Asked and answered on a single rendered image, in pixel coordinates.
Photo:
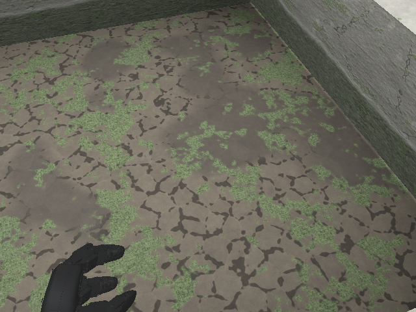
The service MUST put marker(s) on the left robot hand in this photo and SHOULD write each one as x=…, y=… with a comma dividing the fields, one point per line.
x=68, y=289

